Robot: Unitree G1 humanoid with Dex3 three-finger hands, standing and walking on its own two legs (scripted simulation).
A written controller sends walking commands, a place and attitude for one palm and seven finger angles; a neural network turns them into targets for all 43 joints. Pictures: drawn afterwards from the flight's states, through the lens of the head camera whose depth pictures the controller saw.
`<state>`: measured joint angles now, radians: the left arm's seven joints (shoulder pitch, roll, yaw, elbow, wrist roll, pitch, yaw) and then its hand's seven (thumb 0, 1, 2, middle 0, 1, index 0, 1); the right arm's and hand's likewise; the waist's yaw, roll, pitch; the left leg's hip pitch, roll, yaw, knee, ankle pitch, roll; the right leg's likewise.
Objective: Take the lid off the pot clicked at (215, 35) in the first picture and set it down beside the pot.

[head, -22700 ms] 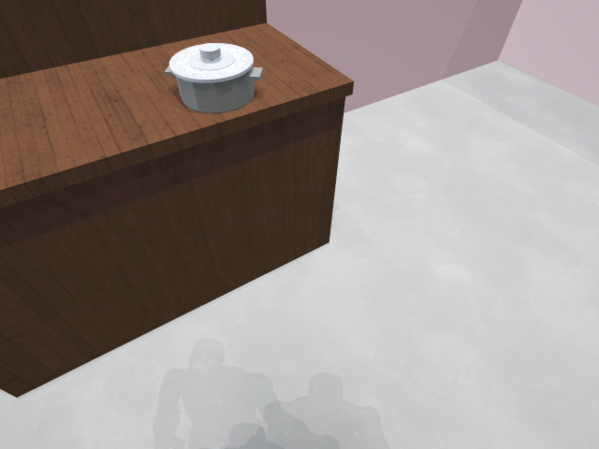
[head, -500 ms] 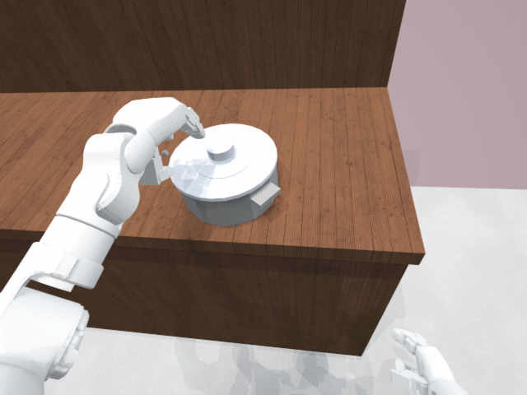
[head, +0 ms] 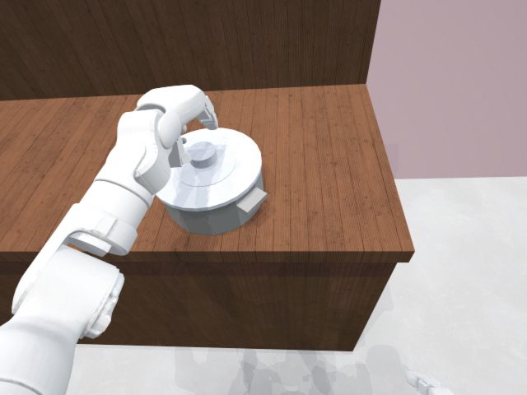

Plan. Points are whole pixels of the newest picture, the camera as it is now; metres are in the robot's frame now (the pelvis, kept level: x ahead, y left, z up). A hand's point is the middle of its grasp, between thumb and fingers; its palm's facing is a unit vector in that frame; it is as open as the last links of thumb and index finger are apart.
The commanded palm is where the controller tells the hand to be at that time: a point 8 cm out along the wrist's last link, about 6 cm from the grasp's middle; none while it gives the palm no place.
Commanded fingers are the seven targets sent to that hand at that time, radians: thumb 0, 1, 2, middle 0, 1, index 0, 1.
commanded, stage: move the open hand above the knob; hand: left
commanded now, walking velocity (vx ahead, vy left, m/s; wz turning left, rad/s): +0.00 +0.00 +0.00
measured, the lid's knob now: (202, 154) +0.49 +0.11 +0.10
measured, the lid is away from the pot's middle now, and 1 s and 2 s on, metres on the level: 0.00 0.00 0.00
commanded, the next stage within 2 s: lower the open fingers around the knob in 0.70 s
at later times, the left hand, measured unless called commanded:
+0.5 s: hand (179, 135) +0.46 +0.13 +0.17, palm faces -0.24 -0.07 -0.97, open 10.0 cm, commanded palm +0.44 +0.13 +0.23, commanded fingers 0.00 -0.32 1.52 -0.85 -0.08 -0.85 -0.08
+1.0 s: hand (185, 138) +0.46 +0.12 +0.16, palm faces -0.34 -0.07 -0.94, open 10.0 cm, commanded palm +0.45 +0.12 +0.22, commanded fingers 0.00 -0.32 1.52 -0.85 -0.08 -0.85 -0.08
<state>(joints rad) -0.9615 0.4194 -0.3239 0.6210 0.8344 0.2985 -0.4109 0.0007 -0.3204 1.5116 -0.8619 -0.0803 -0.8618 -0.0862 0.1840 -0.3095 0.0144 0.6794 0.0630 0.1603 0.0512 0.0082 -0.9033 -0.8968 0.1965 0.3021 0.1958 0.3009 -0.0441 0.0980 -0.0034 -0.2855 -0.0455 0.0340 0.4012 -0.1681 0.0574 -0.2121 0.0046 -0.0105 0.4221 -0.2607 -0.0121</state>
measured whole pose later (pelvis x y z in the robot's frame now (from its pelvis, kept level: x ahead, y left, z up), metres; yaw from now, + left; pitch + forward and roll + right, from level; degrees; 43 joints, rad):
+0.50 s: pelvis +0.00 +0.01 +0.00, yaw +0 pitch +4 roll +0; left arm -0.99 0.39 -0.32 0.67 0.85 0.32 -0.38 0.00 -0.32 1.51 -0.86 -0.08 -0.86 -0.09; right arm 0.18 -0.29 0.01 0.67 0.06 0.15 0.06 0.01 -0.90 -0.90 0.20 0.30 0.20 0.30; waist -0.04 0.08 -0.03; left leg -0.30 -0.06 0.05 0.39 -0.17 0.07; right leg -0.23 -0.01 0.00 0.42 -0.26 0.00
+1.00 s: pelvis +0.00 +0.01 +0.00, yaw +0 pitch +4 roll +0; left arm -1.11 0.35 -0.35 0.87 0.85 0.33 -0.43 0.00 -0.32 1.51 -0.86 -0.08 -0.86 -0.09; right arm 0.22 -0.29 0.02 0.70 0.05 0.13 0.02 0.01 -0.90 -0.90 0.20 0.30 0.20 0.30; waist -0.06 0.07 -0.03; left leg -0.32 -0.06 0.03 0.40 -0.16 0.07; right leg -0.25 -0.01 -0.01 0.43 -0.26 0.00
